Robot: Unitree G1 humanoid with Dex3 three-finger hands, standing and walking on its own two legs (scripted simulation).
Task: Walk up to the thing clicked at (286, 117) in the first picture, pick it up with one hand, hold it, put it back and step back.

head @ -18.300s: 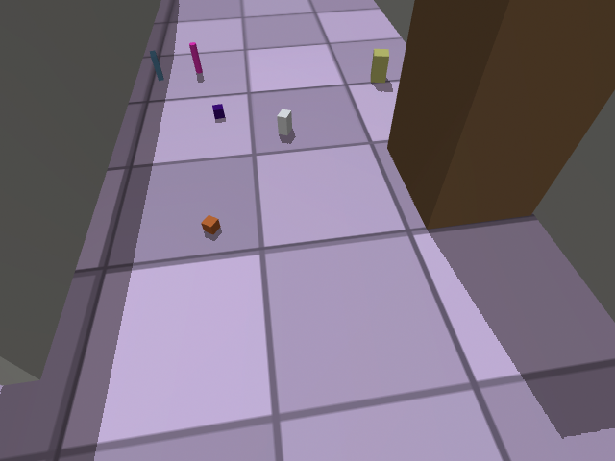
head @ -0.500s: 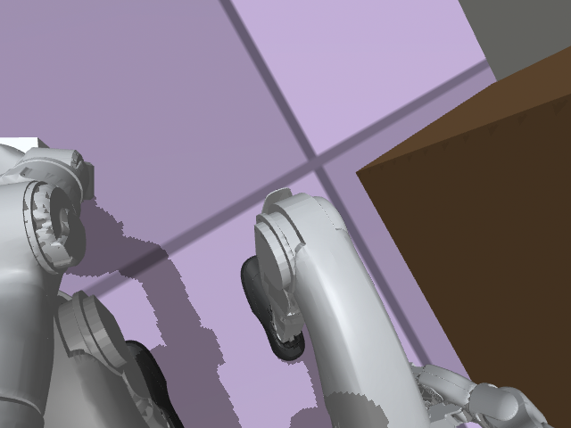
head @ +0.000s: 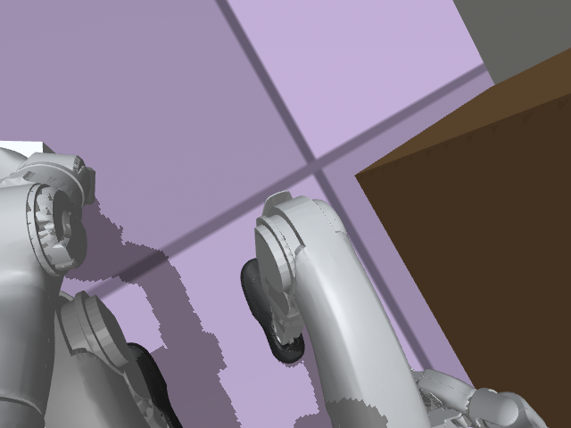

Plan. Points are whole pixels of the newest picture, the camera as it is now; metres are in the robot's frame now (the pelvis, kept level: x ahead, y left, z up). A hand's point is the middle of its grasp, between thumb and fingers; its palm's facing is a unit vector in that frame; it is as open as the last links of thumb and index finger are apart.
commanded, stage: settle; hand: left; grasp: from above
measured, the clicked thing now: (33, 179) +0.49 +0.18 -0.25
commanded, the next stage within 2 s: lift in 0.70 s
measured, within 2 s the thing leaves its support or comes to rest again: leaves its support in 0.34 s
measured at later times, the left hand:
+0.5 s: hand out of the picture +0.49 +0.19 -0.16, palm faces -0.02 -0.51 -0.86, open 8.9 cm
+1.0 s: hand out of the picture +0.48 +0.20 -0.11, palm faces -0.09 -0.51 -0.85, open 8.7 cm
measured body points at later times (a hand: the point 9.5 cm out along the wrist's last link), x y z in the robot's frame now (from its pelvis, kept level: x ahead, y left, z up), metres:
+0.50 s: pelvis +0.00 +0.00 +0.03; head +0.28 +0.03 +0.38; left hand +0.49 +0.22 -0.11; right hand +0.00 -0.26 -0.08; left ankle +0.06 +0.12 -0.27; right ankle +0.12 -0.12 -0.27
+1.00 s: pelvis +0.00 -0.01 +0.06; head +0.27 +0.02 +0.42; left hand +0.48 +0.22 -0.06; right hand -0.01 -0.28 -0.05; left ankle +0.06 +0.12 -0.27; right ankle +0.12 -0.12 -0.27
